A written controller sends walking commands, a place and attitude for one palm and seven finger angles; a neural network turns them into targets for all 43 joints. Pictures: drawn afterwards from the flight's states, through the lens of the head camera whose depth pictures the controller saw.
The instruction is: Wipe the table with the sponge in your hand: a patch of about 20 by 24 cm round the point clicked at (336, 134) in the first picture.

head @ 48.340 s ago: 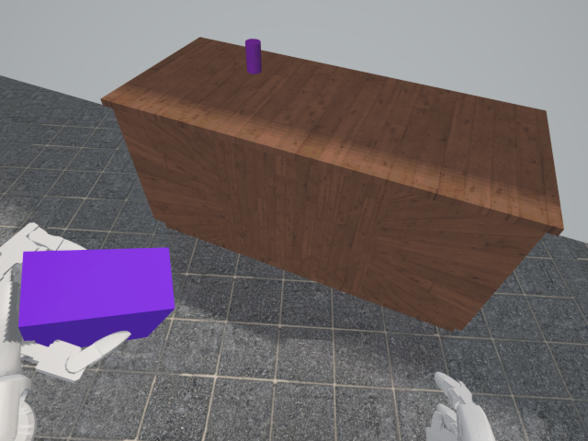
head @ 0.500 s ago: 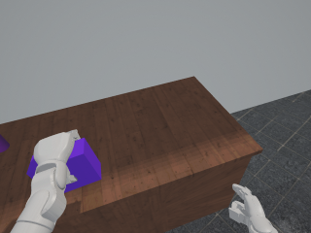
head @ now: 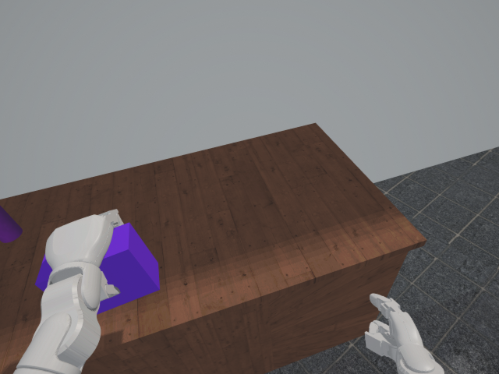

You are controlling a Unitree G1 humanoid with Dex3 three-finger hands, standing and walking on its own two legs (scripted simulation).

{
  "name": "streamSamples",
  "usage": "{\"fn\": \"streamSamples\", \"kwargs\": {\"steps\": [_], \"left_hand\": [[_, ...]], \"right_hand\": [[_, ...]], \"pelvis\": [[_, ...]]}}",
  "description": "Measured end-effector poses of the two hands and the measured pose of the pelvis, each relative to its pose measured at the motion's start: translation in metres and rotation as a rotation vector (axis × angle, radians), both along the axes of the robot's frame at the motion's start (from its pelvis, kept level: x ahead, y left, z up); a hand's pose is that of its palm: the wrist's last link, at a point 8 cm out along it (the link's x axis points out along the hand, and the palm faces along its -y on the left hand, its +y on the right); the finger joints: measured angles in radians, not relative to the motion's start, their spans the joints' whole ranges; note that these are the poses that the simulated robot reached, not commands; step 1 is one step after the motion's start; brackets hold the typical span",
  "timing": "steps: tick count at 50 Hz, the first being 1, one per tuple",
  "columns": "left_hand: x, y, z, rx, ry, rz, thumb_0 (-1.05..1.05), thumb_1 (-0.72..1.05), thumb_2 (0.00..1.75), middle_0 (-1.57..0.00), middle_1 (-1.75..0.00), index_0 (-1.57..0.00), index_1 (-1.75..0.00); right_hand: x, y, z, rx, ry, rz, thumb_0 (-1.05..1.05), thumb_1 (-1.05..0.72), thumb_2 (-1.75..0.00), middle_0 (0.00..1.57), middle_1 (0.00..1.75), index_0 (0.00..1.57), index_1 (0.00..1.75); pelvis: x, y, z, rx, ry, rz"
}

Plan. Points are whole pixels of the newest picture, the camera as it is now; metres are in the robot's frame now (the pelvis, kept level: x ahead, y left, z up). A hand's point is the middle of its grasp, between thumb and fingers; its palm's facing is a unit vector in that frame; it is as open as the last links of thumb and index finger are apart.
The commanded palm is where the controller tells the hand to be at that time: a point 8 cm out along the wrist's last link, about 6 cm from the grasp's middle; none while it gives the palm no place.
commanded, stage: bring the sponge back beside the body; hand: left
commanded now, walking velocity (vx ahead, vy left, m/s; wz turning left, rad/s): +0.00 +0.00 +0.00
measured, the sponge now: (110, 278) +0.23 +0.29 +0.04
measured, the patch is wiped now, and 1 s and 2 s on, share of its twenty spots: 0.95 0.95 0.95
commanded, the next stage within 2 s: step back with the hand held close in 1.20 s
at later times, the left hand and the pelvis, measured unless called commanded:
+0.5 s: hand (81, 277) +0.20 +0.29 +0.10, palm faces +0.07 -0.13 -0.99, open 10.4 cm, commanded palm +0.17 +0.28 +0.17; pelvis -0.01 +0.00 +0.00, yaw +0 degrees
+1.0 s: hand (65, 295) +0.17 +0.29 +0.11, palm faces +0.10 -0.13 -0.99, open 10.4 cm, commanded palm +0.13 +0.28 +0.18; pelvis -0.02 +0.00 +0.00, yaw +0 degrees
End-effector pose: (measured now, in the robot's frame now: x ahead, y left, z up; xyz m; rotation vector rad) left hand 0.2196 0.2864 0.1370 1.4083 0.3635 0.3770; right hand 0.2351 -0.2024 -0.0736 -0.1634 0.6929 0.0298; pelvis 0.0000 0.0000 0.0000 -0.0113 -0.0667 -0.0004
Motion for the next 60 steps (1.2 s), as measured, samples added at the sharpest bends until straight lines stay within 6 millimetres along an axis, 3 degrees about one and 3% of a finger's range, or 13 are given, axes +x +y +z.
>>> {"fn": "streamSamples", "kwargs": {"steps": [6, 17, 44, 60], "left_hand": [[-0.013, 0.0, -0.004, -0.011, 0.023, -0.016, 0.0, -0.53, 1.04, -0.71, -1.31, -0.71, -1.32], [-0.029, 0.003, 0.012, 0.006, -0.044, -0.017, 0.0, -0.53, 1.04, -0.71, -1.31, -0.71, -1.32], [-0.075, -0.002, 0.029, 0.004, -0.074, -0.024, 0.0, -0.53, 1.04, -0.71, -1.31, -0.71, -1.32], [-0.078, -0.009, 0.024, -0.007, -0.073, -0.041, 0.0, -0.53, 1.04, -0.71, -1.31, -0.71, -1.32]], "right_hand": [[0.006, 0.002, 0.006, -0.019, -0.024, 0.017, 0.02, -0.91, -0.9, 0.2, 0.3, 0.2, 0.3], [0.012, 0.012, 0.015, -0.009, -0.067, 0.042, 0.02, -0.91, -0.9, 0.2, 0.3, 0.2, 0.3], [0.0, 0.014, 0.017, -0.002, -0.094, 0.054, 0.02, -0.91, -0.9, 0.2, 0.3, 0.2, 0.3], [-0.004, 0.01, 0.02, -0.013, -0.115, 0.054, 0.02, -0.91, -0.9, 0.2, 0.3, 0.2, 0.3]], "pelvis": [[-0.002, 0.0, 0.0, -0.002, -0.012, 0.005], [-0.007, 0.0, 0.0, -0.004, -0.028, 0.001], [-0.021, -0.001, -0.002, -0.005, -0.052, -0.004], [-0.025, -0.005, -0.002, -0.006, -0.058, -0.005]]}}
